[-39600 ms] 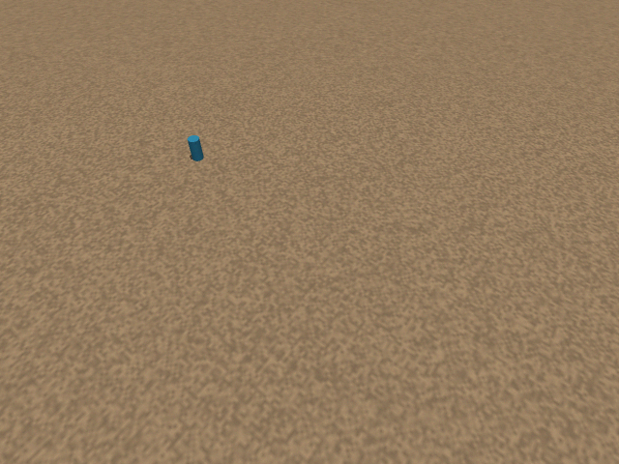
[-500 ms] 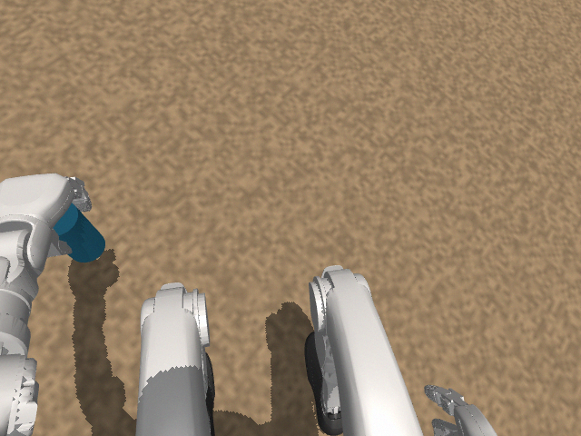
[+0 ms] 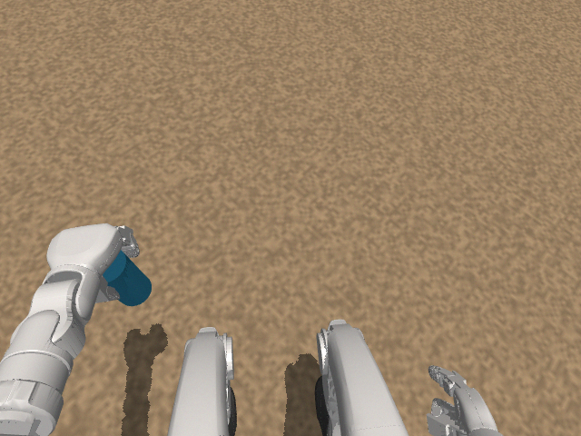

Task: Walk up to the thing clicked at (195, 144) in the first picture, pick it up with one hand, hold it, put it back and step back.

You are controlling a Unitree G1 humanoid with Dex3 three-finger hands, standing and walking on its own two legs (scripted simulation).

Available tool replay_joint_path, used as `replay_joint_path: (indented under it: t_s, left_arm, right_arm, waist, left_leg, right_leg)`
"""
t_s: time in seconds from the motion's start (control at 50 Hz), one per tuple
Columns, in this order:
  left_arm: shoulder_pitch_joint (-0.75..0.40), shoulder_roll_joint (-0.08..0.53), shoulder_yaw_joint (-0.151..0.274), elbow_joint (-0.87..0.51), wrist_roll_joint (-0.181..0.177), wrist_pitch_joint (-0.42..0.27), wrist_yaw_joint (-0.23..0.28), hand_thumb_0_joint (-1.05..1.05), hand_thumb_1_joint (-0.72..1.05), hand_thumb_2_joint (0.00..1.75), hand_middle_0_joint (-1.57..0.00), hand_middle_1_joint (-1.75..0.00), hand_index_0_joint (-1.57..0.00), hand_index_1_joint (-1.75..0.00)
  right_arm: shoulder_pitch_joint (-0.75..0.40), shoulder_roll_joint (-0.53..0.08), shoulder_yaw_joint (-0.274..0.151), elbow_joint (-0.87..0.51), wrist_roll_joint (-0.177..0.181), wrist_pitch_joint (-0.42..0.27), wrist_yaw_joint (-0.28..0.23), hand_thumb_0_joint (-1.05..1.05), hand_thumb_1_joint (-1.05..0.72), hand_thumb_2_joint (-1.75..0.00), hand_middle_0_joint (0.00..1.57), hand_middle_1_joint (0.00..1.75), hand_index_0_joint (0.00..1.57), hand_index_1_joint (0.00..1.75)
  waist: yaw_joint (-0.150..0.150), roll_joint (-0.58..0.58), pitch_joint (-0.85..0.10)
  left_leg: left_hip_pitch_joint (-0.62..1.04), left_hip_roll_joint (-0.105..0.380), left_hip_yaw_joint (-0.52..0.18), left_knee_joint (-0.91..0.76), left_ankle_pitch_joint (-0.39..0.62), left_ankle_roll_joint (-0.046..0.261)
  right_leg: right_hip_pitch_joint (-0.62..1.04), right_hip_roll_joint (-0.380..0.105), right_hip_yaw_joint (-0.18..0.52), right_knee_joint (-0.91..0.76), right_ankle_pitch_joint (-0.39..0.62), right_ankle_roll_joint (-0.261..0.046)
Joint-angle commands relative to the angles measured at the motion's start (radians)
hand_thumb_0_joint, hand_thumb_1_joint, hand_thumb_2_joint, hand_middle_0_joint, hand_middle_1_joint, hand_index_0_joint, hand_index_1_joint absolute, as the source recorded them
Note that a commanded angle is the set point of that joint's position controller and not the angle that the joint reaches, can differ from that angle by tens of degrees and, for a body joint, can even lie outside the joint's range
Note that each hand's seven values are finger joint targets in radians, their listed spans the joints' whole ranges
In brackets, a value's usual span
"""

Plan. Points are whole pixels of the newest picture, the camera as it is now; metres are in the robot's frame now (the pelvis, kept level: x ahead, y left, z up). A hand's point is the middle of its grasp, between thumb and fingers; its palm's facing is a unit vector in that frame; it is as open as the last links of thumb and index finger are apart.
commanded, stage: lift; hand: left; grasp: from above
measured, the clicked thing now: (121, 278) +0.38 +0.25 -0.14
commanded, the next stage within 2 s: hold in 0.86 s
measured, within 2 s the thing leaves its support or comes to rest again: neither
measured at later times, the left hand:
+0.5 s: hand (77, 242) +0.35 +0.23 +0.06, palm faces -0.44 -0.09 -0.89, open 8.3 cm
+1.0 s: hand (63, 191) +0.38 +0.22 +0.13, palm faces -0.44 -0.10 -0.89, open 8.3 cm
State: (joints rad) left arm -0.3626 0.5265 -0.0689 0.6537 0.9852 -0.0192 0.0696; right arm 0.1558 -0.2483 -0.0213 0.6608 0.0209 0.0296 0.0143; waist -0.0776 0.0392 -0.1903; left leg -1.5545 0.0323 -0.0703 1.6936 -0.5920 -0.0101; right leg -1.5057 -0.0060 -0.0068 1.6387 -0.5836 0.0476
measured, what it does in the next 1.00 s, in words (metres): rises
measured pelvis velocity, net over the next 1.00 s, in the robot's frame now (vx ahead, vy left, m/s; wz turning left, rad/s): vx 0.07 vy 0.00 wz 0.00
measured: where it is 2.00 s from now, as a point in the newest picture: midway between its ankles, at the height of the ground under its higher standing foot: outside the picture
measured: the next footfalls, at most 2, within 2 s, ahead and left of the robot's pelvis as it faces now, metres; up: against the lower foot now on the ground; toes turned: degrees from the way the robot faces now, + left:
none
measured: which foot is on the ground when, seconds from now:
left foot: down 0.00-1.00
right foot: down 0.00-1.00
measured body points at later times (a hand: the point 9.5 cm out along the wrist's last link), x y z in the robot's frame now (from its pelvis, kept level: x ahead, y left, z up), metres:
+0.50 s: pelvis +0.03 +0.00 +0.14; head +0.10 +0.00 +0.58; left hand +0.37 +0.23 +0.11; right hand +0.13 -0.27 +0.02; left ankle +0.08 +0.12 -0.52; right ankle +0.09 -0.15 -0.52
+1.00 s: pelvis +0.07 +0.00 +0.19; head +0.10 -0.01 +0.64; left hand +0.40 +0.22 +0.18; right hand +0.17 -0.27 +0.07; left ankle +0.08 +0.12 -0.52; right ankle +0.09 -0.15 -0.52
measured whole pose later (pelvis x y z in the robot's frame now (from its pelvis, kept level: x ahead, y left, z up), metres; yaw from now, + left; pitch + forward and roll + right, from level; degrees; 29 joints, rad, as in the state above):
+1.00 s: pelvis +0.07 +0.00 +0.19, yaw +0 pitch +7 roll +0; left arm -0.30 0.38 -0.18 0.78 0.99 0.01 0.09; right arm 0.26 -0.25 -0.04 0.73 0.04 -0.02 -0.04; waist -0.04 0.03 -0.07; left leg -0.54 0.04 0.02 0.76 -0.36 -0.01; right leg -0.53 -0.02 0.04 0.75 -0.34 0.03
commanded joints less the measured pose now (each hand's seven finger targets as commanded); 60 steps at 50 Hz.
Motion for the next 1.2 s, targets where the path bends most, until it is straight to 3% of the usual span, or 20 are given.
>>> replay_joint_path:
  t_s: [0.0,0.02,0.04,0.1,0.22,0.32,0.42,0.44,0.48,0.54,0.58,0.76,0.9,0.96,1.04,1.1,1.14,1.18]
  left_arm:
    - [-0.278,0.248,0.092,-0.231,-0.007,0.009,0.031,0.00,0.67,0.66,-1.10,-0.59,-1.10,-0.59]
    - [-0.273,0.274,0.113,-0.225,-0.004,0.009,0.032,0.00,0.66,0.65,-1.09,-0.57,-1.09,-0.58]
    - [-0.259,0.262,0.111,-0.203,-0.004,0.009,0.031,0.00,0.66,0.66,-1.10,-0.57,-1.09,-0.58]
    - [-0.251,0.223,0.082,-0.157,-0.008,0.006,0.026,0.00,0.67,0.67,-1.10,-0.59,-1.10,-0.60]
    - [-0.206,0.148,0.032,-0.136,-0.022,0.001,0.015,0.00,0.71,0.65,-1.11,-0.58,-1.12,-0.58]
    - [-0.236,0.142,0.030,-0.115,-0.010,-0.007,0.045,0.00,0.68,0.63,-1.08,-0.59,-1.09,-0.59]
    - [-0.294,0.149,0.033,-0.107,0.016,0.007,0.098,0.00,0.67,0.67,-1.08,-0.60,-1.08,-0.61]
    - [-0.284,0.137,0.018,-0.077,0.021,0.013,0.103,0.00,0.67,0.66,-1.08,-0.60,-1.08,-0.60]
    - [-0.294,0.159,0.036,-0.090,0.018,0.021,0.110,0.00,0.66,0.68,-1.08,-0.60,-1.08,-0.60]
    - [-0.287,0.133,0.015,-0.062,0.008,0.039,0.111,0.00,0.67,0.72,-1.09,-0.62,-1.09,-0.63]
    - [-0.281,0.091,-0.010,-0.039,-0.006,0.052,0.106,0.00,0.65,0.71,-1.08,-0.60,-1.08,-0.61]
    - [-0.246,0.066,-0.039,-0.028,-0.018,0.037,0.041,0.00,0.65,0.72,-1.08,-0.60,-1.07,-0.61]
    - [-0.281,0.096,-0.004,-0.070,0.001,0.031,0.066,0.00,0.63,0.76,-1.06,-0.63,-1.06,-0.64]
    - [-0.293,0.091,-0.013,-0.077,0.011,0.033,0.071,0.00,0.64,0.73,-1.06,-0.60,-1.06,-0.60]
    - [-0.299,0.082,-0.032,-0.076,0.018,0.037,0.044,0.00,0.64,0.70,-1.06,-0.57,-1.06,-0.58]
    - [-0.278,0.088,-0.023,-0.104,-0.003,0.035,0.018,0.00,0.63,0.72,-1.05,-0.58,-1.05,-0.59]
    - [-0.249,0.054,-0.046,-0.090,-0.009,0.039,-0.003,0.00,0.64,0.71,-1.05,-0.59,-1.05,-0.59]
    - [-0.237,0.076,-0.034,-0.102,-0.008,0.033,-0.018,0.00,0.65,0.70,-1.07,-0.56,-1.06,-0.56]
  right_arm:
    - [0.065,-0.167,-0.059,-0.085,0.011,-0.029,-0.042,0.00,-0.93,-0.91,0.20,0.30,0.20,0.30]
    - [0.062,-0.167,-0.056,-0.079,0.013,-0.032,-0.048,0.00,-0.93,-0.91,0.20,0.30,0.20,0.30]
    - [0.062,-0.162,-0.055,-0.075,0.012,-0.035,-0.053,0.00,-0.93,-0.91,0.20,0.30,0.20,0.30]
    - [0.061,-0.151,-0.049,-0.075,0.015,-0.049,-0.064,0.00,-0.92,-0.91,0.20,0.30,0.20,0.30]
    - [0.075,-0.146,-0.056,-0.070,0.018,-0.076,-0.077,0.00,-0.92,-0.91,0.20,0.30,0.20,0.30]
    - [0.088,-0.139,-0.053,-0.066,0.018,-0.090,-0.082,0.00,-0.92,-0.91,0.20,0.30,0.20,0.30]
    - [0.102,-0.143,-0.057,-0.040,0.017,-0.103,-0.079,0.00,-0.92,-0.91,0.20,0.30,0.20,0.30]
    - [0.099,-0.144,-0.055,-0.039,0.015,-0.103,-0.077,0.00,-0.92,-0.91,0.20,0.30,0.20,0.30]
    - [0.099,-0.147,-0.059,-0.036,0.016,-0.104,-0.076,0.00,-0.92,-0.91,0.20,0.30,0.20,0.30]
    - [0.100,-0.144,-0.059,-0.031,0.015,-0.101,-0.071,0.00,-0.92,-0.91,0.20,0.30,0.20,0.30]
    - [0.107,-0.140,-0.057,-0.024,0.015,-0.101,-0.070,0.00,-0.92,-0.91,0.20,0.30,0.20,0.30]
    - [0.099,-0.136,-0.062,-0.043,0.018,-0.098,-0.068,0.00,-0.92,-0.91,0.20,0.30,0.20,0.30]
    - [0.094,-0.143,-0.065,-0.042,0.017,-0.091,-0.065,0.00,-0.91,-0.90,0.20,0.30,0.20,0.30]
    - [0.089,-0.146,-0.069,-0.036,0.017,-0.088,-0.064,0.00,-0.91,-0.90,0.20,0.30,0.20,0.30]
    - [0.078,-0.146,-0.073,-0.035,0.019,-0.080,-0.062,0.00,-0.91,-0.90,0.20,0.30,0.20,0.30]
    - [0.072,-0.148,-0.075,-0.044,0.021,-0.074,-0.060,0.00,-0.90,-0.90,0.20,0.30,0.20,0.30]
    - [0.073,-0.145,-0.073,-0.052,0.021,-0.071,-0.059,0.00,-0.90,-0.90,0.20,0.30,0.20,0.30]
    - [0.056,-0.147,-0.074,-0.065,0.023,-0.066,-0.060,0.00,-0.90,-0.90,0.20,0.30,0.20,0.30]
  waist:
    - [-0.008,0.093,-0.418]
    - [-0.001,0.092,-0.397]
    - [0.001,0.082,-0.377]
    - [-0.002,0.055,-0.301]
    - [0.008,0.054,-0.279]
    - [0.013,0.019,-0.242]
    - [0.021,0.069,-0.235]
    - [0.014,0.051,-0.224]
    - [0.024,0.052,-0.241]
    - [0.026,0.031,-0.228]
    - [0.022,0.017,-0.211]
    - [0.032,-0.006,-0.164]
    - [0.037,0.022,-0.163]
    - [0.039,0.023,-0.161]
    - [0.037,0.004,-0.154]
    - [0.053,-0.009,-0.180]
    - [0.042,-0.020,-0.146]
    - [0.056,-0.003,-0.131]
  left_leg:
    - [0.501,-0.023,0.025,-0.391,0.033,0.025]
    - [0.512,-0.024,0.025,-0.419,0.022,0.025]
    - [0.528,-0.025,0.032,-0.436,0.032,0.026]
    - [0.564,-0.026,0.034,-0.509,0.016,0.028]
    - [0.704,-0.022,0.036,-0.625,0.096,0.017]
    - [0.765,-0.037,0.064,-0.698,0.128,0.022]
    - [0.898,-0.029,0.053,-0.796,0.184,0.007]
    - [0.911,-0.031,0.055,-0.809,0.195,0.008]
    - [0.956,-0.037,0.065,-0.829,0.242,0.009]
    - [1.001,-0.041,0.073,-0.864,0.289,0.010]
    - [1.023,-0.037,0.067,-0.892,0.312,0.008]
    - [1.109,-0.041,0.080,-0.982,0.397,0.009]
    - [1.194,-0.043,0.088,-1.033,0.456,0.001]
    - [1.225,-0.038,0.083,-1.050,0.494,-0.002]
    - [1.245,-0.043,0.090,-1.062,0.526,0.004]
    - [1.260,-0.049,0.101,-1.066,0.565,0.009]
    - [1.258,-0.047,0.099,-1.078,0.566,0.008]
    - [1.268,-0.045,0.100,-1.093,0.558,0.006]
  right_leg:
    - [0.336,0.037,-0.039,-0.339,0.075,-0.064]
    - [0.371,0.036,-0.034,-0.365,0.062,-0.063]
    - [0.393,0.036,-0.028,-0.391,0.070,-0.063]
    - [0.454,0.037,-0.017,-0.467,0.050,-0.063]
    - [0.584,0.040,-0.008,-0.588,0.118,-0.065]
    - [0.698,0.042,0.006,-0.695,0.134,-0.062]
    - [0.759,0.043,0.002,-0.752,0.197,-0.064]
    - [0.778,0.040,-0.002,-0.770,0.206,-0.061]
    - [0.835,0.040,0.003,-0.802,0.246,-0.058]
    - [0.891,0.037,0.007,-0.852,0.290,-0.053]
    - [0.910,0.038,0.006,-0.866,0.314,-0.054]
    - [1.021,0.038,0.012,-0.961,0.384,-0.052]
    - [1.064,0.035,0.013,-0.999,0.432,-0.055]
    - [1.077,0.039,0.008,-1.009,0.459,-0.055]
    - [1.116,0.038,0.016,-1.034,0.499,-0.050]
    - [1.170,0.034,0.021,-1.046,0.548,-0.044]
    - [1.163,0.037,0.017,-1.050,0.542,-0.047]
    - [1.162,0.039,0.012,-1.060,0.524,-0.050]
